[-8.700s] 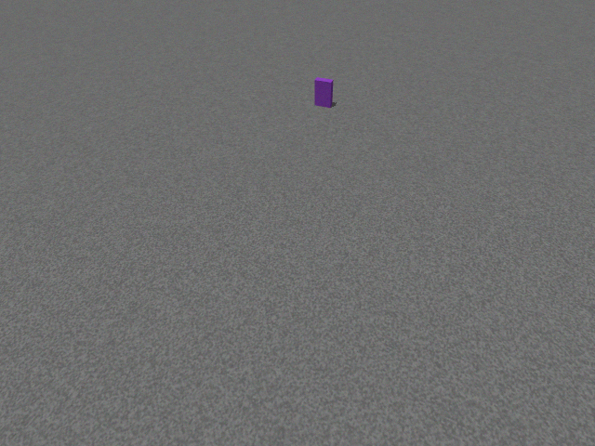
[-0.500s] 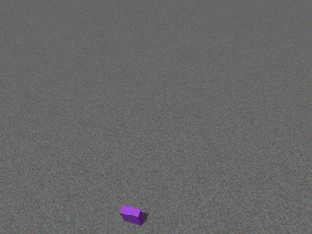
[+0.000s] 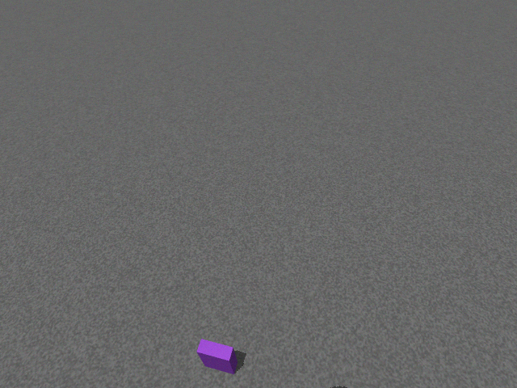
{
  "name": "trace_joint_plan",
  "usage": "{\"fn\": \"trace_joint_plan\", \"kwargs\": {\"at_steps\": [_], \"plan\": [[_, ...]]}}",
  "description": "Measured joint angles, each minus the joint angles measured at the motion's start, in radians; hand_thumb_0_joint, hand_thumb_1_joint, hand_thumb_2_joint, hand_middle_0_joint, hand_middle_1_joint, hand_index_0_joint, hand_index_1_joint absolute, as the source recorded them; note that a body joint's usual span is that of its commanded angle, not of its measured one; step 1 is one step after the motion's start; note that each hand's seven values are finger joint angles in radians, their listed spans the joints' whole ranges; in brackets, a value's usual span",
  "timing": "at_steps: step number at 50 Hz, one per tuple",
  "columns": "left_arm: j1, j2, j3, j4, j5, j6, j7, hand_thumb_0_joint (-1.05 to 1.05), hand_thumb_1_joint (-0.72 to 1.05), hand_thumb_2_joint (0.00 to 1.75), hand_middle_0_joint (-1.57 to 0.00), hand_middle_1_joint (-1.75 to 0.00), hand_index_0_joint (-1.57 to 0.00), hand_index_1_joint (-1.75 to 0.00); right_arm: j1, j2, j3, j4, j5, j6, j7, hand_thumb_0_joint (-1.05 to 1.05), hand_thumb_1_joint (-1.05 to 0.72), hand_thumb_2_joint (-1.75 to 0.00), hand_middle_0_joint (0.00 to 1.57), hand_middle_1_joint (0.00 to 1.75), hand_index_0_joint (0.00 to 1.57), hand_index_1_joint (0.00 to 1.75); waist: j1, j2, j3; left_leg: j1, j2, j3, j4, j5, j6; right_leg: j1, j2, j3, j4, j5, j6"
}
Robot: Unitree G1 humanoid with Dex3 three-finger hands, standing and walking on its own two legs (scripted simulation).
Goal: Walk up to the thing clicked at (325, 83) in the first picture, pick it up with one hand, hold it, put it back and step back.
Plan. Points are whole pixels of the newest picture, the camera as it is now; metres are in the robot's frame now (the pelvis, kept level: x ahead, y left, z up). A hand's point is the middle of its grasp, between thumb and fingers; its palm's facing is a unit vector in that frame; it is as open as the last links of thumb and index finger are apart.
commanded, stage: stand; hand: left
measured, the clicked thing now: (218, 357) +0.36 +0.19 -0.70
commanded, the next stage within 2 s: go down in 0.08 s
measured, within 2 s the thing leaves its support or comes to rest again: neither
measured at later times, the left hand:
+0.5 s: hand out of the picture +0.15 +0.26 -0.17, palm faces +0.03 -0.94 -0.33, open 13.0 cm
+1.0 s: hand out of the picture +0.13 +0.28 -0.19, palm faces +0.06 -0.95 -0.32, open 17.4 cm
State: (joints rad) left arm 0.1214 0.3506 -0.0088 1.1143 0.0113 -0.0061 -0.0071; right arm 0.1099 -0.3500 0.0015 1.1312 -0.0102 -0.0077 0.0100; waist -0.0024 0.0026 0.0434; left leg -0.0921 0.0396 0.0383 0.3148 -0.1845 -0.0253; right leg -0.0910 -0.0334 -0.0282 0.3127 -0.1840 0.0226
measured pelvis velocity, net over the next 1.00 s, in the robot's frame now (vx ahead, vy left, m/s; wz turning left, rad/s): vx -0.02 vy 0.01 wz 0.02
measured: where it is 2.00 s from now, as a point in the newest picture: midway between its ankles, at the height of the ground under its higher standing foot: outside the picture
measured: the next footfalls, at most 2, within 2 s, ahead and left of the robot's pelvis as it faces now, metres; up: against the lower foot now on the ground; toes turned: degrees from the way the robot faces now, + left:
none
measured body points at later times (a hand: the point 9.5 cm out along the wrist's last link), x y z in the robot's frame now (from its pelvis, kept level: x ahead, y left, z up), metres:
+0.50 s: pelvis -0.01 +0.00 -0.02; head +0.04 +0.01 +0.42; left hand +0.15 +0.31 -0.14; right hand +0.08 -0.26 -0.14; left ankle -0.01 +0.13 -0.75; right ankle -0.01 -0.13 -0.75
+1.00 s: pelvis -0.02 +0.01 -0.08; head +0.05 +0.03 +0.37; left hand +0.12 +0.33 -0.17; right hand +0.15 -0.24 -0.15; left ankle -0.01 +0.13 -0.75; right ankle -0.01 -0.13 -0.75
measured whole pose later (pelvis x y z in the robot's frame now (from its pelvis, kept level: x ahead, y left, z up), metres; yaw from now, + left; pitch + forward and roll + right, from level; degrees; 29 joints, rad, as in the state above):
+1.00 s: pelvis -0.02 +0.01 -0.08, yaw +1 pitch +14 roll -3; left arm 0.28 0.35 0.21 0.44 0.03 0.26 -0.09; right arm 0.23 -0.24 -0.01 0.57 0.01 -0.17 -0.08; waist -0.04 0.01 -0.12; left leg -0.80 0.06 -0.02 1.06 -0.50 -0.01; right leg -0.76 -0.04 -0.05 0.99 -0.47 0.03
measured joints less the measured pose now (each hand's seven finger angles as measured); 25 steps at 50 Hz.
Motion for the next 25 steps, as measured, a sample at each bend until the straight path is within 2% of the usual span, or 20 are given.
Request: {"fn": "trace_joint_plan", "kwargs": {"at_steps": [10,11,13,15,17,20,25], "plan": [[0.0,-0.003,0.0,-0.001,0.001,0.001,-0.001,0.01,0.9,0.89,-0.2,-0.3,-0.21,-0.3,0.002,-0.001,0.001,0.0,-0.001,-0.001,-0.001,0.0,-0.9,-0.89,0.21,0.3,0.2,0.3,0.002,0.003,-0.001,0.003,-0.002,0.002,-0.002,-0.001,0.002,0.001,-0.002,0.002,0.0,-0.001,0.002],[0.008,-0.006,0.007,-0.027,-0.009,0.003,0.003,0.01,0.89,0.88,-0.19,-0.29,-0.2,-0.29,0.016,-0.001,0.003,-0.037,0.014,0.003,-0.008,0.0,-0.9,-0.9,0.21,0.3,0.2,0.3,-0.002,0.004,-0.008,-0.02,-0.003,-0.001,0.014,-0.006,0.003,-0.019,-0.003,-0.001,0.015,-0.007,0.002],[-0.023,-0.021,0.032,-0.056,-0.02,-0.014,0.013,0.01,0.86,0.85,-0.16,-0.26,-0.17,-0.26,0.054,0.008,0.003,-0.132,0.042,-0.019,-0.027,0.0,-0.92,-0.9,0.2,0.3,0.2,0.3,-0.003,0.007,0.0,-0.075,-0.005,-0.012,0.064,-0.021,0.006,-0.068,-0.007,-0.009,0.06,-0.023,0.001],[-0.086,-0.03,0.069,-0.039,-0.007,-0.02,0.008,0.01,0.8,0.79,-0.13,-0.21,-0.14,-0.21,0.074,0.026,-0.001,-0.2,0.052,-0.031,-0.036,0.0,-0.94,-0.9,0.2,0.3,0.2,0.3,-0.004,0.006,0.004,-0.137,-0.004,-0.019,0.114,-0.035,0.006,-0.126,-0.007,-0.014,0.106,-0.037,-0.001],[-0.145,-0.025,0.109,-0.025,0.02,-0.017,-0.008,0.01,0.71,0.7,-0.11,-0.17,-0.11,-0.17,0.085,0.052,-0.009,-0.25,0.046,-0.037,-0.037,0.0,-0.95,-0.91,0.2,0.3,0.2,0.3,-0.006,-0.002,-0.001,-0.203,-0.001,-0.021,0.167,-0.051,0.005,-0.191,-0.005,-0.013,0.159,-0.053,-0.003],[-0.171,-0.013,0.161,-0.056,0.055,-0.008,-0.027,0.01,0.55,0.54,-0.08,-0.12,-0.09,-0.11,0.105,0.087,-0.018,-0.309,0.035,-0.042,-0.032,0.0,-0.96,-0.91,0.2,0.3,0.2,0.3,-0.013,-0.013,-0.021,-0.281,0.005,-0.016,0.238,-0.079,0.003,-0.272,-0.002,-0.006,0.229,-0.079,-0.006],[-0.136,-0.006,0.197,-0.137,0.072,0.048,-0.043,0.01,0.25,0.31,-0.06,-0.07,-0.07,-0.06,0.144,0.112,-0.021,-0.379,0.034,-0.043,-0.026,0.0,-0.94,-0.91,0.21,0.3,0.2,0.3,-0.031,-0.008,-0.051,-0.351,0.009,-0.016,0.318,-0.119,0.005,-0.34,-0.001,-0.001,0.299,-0.111,-0.003]]}}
